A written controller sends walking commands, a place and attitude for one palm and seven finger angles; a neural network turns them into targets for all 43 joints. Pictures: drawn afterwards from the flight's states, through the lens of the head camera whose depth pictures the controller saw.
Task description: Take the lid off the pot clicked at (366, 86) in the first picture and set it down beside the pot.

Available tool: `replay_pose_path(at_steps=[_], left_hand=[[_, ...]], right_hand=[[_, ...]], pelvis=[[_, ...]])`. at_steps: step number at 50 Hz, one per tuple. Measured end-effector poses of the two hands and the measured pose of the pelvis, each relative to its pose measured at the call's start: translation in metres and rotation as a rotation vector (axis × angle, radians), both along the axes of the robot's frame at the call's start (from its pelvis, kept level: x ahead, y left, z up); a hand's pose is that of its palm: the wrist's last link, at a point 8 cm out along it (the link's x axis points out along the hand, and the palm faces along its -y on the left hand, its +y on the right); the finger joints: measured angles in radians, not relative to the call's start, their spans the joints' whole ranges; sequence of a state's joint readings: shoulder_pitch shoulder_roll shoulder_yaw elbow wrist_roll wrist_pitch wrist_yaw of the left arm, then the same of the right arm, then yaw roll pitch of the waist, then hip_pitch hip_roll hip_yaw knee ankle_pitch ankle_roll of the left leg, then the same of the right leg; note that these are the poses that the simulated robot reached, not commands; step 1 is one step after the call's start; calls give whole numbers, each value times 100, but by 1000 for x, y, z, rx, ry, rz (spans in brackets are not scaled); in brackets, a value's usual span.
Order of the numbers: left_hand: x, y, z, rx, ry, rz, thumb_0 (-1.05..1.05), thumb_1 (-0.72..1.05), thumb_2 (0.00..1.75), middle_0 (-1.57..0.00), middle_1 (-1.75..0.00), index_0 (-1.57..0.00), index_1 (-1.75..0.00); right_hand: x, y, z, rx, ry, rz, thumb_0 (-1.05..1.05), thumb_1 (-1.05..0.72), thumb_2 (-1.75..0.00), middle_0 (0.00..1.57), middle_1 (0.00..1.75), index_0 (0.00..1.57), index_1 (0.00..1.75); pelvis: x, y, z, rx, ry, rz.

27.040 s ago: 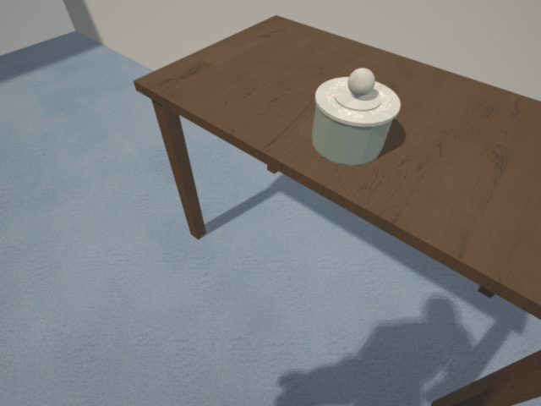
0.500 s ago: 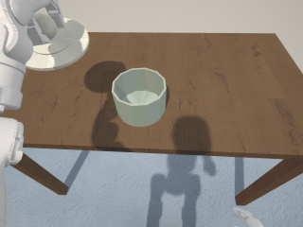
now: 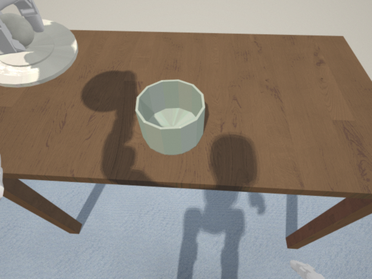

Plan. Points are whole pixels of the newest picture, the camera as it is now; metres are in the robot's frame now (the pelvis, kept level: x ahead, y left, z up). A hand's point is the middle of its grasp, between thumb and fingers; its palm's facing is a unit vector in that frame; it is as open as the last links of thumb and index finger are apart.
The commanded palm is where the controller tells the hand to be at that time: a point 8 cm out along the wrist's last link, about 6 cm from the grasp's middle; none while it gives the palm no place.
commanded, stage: lower the lid onto the table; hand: left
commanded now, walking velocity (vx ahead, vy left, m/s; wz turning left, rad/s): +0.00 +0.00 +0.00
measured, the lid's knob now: (15, 30) +0.47 +0.32 +0.27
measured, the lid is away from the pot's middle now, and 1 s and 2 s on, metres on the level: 0.26 0.23 0.24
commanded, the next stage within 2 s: none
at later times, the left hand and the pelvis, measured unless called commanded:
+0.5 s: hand (28, 46) +0.45 +0.29 +0.25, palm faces -0.22 -0.10 -0.97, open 8.1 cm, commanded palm +0.44 +0.29 +0.33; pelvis +0.00 +0.00 +0.00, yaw +0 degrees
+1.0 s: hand (45, 59) +0.46 +0.28 +0.22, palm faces -0.26 -0.10 -0.96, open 8.1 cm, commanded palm +0.44 +0.29 +0.30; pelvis +0.00 +0.00 +0.00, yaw +0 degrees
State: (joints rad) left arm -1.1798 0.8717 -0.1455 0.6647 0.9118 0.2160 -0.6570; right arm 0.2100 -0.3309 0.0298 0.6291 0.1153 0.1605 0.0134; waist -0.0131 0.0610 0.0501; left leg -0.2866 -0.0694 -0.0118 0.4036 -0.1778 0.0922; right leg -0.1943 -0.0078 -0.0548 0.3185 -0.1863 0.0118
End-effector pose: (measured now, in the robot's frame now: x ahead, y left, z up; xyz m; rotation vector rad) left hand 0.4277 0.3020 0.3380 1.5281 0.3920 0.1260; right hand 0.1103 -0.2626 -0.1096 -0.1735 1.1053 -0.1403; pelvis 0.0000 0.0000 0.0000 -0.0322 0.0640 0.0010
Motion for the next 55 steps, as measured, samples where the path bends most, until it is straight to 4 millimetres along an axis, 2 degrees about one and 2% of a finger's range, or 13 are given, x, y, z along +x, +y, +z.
replay_pose_path(at_steps=[7, 14, 25, 30, 35, 38, 43, 49, 55], left_hand=[[0, -6, -1, -23, 0, -23, 1, 8, 102, -69, -82, -69, -84], [3, -7, -13, -35, 37, 8, 1, 8, 102, -69, -82, -69, -84], [11, -10, -28, -54, 60, -22, 1, 8, 102, -69, -82, -69, -84], [18, -4, -42, -71, 100, -3, 1, 8, 102, -69, -82, -69, -84], [21, -11, -45, -41, 88, -44, 1, 8, 102, -69, -82, -69, -84], [24, -11, -45, -63, 78, -57, 1, 8, 102, -69, -82, -69, -84], [28, -8, -58, -75, 113, -41, 1, 9, 102, -68, -82, -69, -84], [23, -17, -60, -59, 93, -92, 1, 9, 102, -68, -82, -69, -84], [18, -11, -69, -83, 125, -60, 1, 9, 102, -68, -82, -69, -84]], right_hand=[[7, 7, -2, 16, -15, 16, 1, -91, -90, 20, 30, 20, 30], [8, 13, 0, 32, -43, 16, 1, -91, -90, 20, 30, 20, 30], [-14, 6, 1, -1, -12, -12, 1, -91, -90, 20, 30, 20, 30], [-26, 0, 0, -12, 16, -41, 1, -91, -90, 20, 30, 20, 30], [-33, -4, -1, -27, 44, -46, 1, -91, -90, 20, 30, 20, 30], [-32, -5, -1, -25, 44, -52, 1, -91, -90, 20, 30, 20, 30], [-27, -4, 0, -11, 28, -62, 1, -91, -90, 20, 30, 20, 30], [-15, -1, 0, -4, 9, -35, 1, -91, -90, 20, 30, 20, 30], [-3, 1, 2, 16, -27, -28, 1, -91, -90, 20, 30, 20, 30]], pelvis=[[-3, 2, 0, 0, -2, 5], [-6, 3, 0, 0, -3, 5], [-5, 4, -1, -2, -5, 1], [-3, 3, -1, -2, 0, -7], [1, 4, 0, -4, 3, -3], [2, 4, -1, -4, 4, -4], [4, 4, -1, -3, 10, -11], [4, 4, -1, -4, 10, -2], [2, 2, -1, -4, 7, -2]])
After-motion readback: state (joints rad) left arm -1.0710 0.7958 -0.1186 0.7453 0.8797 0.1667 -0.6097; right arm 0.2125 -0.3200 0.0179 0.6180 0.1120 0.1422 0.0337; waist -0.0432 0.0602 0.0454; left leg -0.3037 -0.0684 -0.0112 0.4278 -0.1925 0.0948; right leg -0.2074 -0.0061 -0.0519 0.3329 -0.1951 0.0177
